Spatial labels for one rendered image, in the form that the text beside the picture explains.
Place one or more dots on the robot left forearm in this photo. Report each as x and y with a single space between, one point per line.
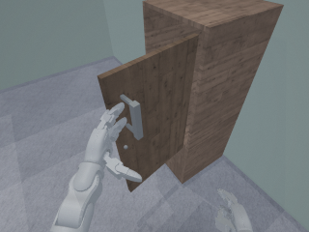
77 209

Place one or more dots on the robot right hand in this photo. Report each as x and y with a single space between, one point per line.
233 219

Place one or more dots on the robot left hand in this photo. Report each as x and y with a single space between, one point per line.
101 140

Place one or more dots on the cupboard door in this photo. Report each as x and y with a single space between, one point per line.
161 82

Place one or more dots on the handle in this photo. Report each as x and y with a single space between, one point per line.
136 118

